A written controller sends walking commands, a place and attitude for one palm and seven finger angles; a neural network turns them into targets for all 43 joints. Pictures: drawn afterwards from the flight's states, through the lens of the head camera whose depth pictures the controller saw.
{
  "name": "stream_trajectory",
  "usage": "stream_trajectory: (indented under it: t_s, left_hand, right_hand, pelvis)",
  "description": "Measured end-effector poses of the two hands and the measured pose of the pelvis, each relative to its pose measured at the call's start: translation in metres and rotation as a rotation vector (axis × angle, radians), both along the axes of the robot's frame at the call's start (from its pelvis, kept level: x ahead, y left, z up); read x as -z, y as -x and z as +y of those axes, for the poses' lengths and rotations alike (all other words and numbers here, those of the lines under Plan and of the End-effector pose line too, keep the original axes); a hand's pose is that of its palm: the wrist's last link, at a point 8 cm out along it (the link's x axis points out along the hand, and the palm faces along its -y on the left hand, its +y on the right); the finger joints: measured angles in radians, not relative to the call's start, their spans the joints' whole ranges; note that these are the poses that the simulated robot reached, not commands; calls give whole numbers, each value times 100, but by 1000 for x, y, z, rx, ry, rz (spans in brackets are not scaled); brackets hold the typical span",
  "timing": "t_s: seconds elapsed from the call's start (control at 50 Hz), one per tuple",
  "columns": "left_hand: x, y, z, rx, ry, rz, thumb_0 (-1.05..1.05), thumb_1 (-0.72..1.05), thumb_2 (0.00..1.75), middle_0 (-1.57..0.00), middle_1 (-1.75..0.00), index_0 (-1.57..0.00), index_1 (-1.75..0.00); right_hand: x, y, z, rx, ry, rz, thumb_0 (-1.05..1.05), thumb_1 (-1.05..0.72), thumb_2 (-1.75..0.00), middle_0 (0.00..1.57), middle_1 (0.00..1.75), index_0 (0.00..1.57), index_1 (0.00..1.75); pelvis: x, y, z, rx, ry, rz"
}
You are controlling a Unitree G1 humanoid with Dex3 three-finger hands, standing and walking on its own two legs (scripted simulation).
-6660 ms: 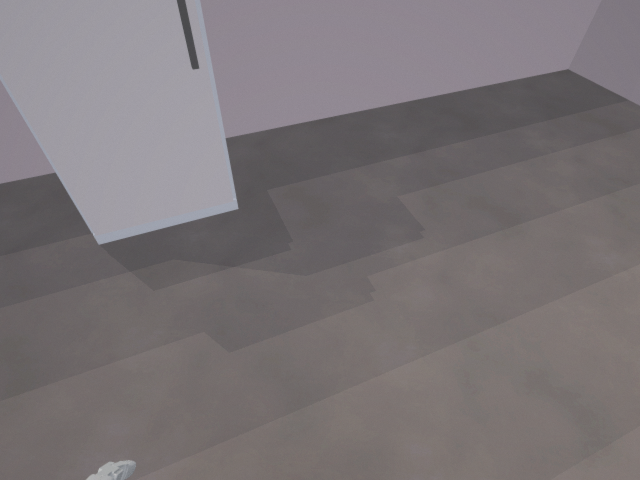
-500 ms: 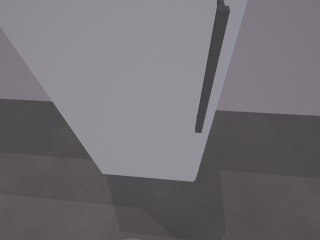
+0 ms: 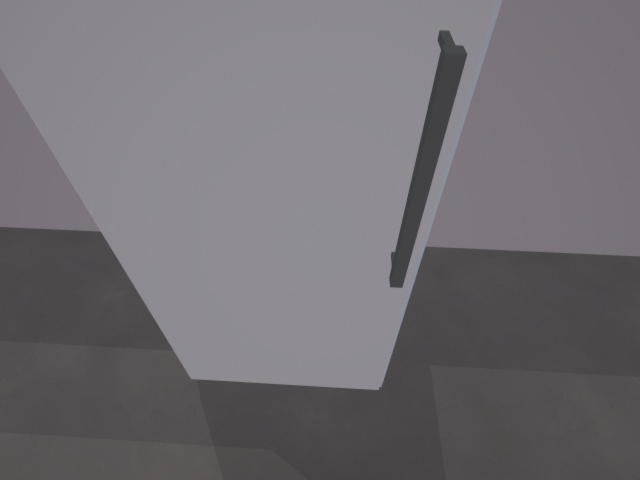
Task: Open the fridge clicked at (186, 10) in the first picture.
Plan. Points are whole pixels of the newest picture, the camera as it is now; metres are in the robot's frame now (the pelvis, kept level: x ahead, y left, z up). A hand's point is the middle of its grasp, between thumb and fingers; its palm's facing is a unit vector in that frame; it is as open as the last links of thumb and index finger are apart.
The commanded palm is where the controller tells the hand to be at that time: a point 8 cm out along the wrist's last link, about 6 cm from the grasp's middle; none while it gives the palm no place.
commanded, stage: come to a stop and stand still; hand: right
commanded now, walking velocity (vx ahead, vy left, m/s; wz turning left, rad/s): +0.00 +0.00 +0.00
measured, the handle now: (415, 187) +0.46 -0.10 +0.13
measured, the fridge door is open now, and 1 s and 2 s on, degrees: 0 0 0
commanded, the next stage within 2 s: look again from close up in 0.12 s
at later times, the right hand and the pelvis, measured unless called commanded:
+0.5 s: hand out of the picture -0.04 -0.19 -0.18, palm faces +0.02 +0.98 -0.18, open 7.4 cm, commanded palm none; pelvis -0.03 -0.03 +0.00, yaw +0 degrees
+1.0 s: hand out of the picture -0.08 -0.19 -0.18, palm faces +0.02 +0.99 -0.15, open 7.4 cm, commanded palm none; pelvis -0.06 -0.04 +0.00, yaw +0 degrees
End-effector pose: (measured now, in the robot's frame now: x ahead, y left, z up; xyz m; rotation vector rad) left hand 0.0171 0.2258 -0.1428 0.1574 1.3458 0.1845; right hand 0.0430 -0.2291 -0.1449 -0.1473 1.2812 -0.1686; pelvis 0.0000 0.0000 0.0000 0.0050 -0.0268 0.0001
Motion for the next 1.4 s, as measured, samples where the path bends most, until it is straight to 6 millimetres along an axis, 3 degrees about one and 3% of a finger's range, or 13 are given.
stream_trajectory:
  t_s: [0.18,0.34,0.6,0.82,1.12,1.4]
  left_hand:
    - [-1,-4,-2,14,11,1,0,93,90,-20,-30,-20,-30]
    - [4,9,-10,12,18,-25,0,92,90,-20,-30,-20,-30]
    - [3,57,-38,9,39,-17,1,92,90,-20,-30,-20,-30]
    - [4,89,-53,-6,67,34,0,91,90,-20,-30,-20,-30]
    - [3,94,-55,-13,62,44,0,90,90,-20,-30,-20,-30]
    - [3,90,-54,-17,62,46,0,91,90,-20,-30,-20,-30]
  right_hand:
    - [-3,59,0,14,-4,161,0,-91,-89,20,30,20,29]
    - [0,88,3,0,-10,180,1,-90,-89,20,30,20,30]
    - [5,87,-14,-19,-27,75,1,-91,-89,20,30,20,30]
    - [4,109,-22,-7,-25,90,1,-91,-89,20,30,20,29]
    - [7,137,-6,12,-70,153,1,-90,-89,20,30,20,29]
    - [7,128,-3,11,-69,138,1,-90,-89,20,30,20,29]
  pelvis:
    - [-4,-1,-4,-10,7,0]
    - [2,11,-13,-4,-6,11]
    - [3,40,-31,-1,6,-13]
    - [2,52,-36,0,6,-14]
    - [1,58,-36,-4,4,-8]
    - [1,56,-34,-7,4,-8]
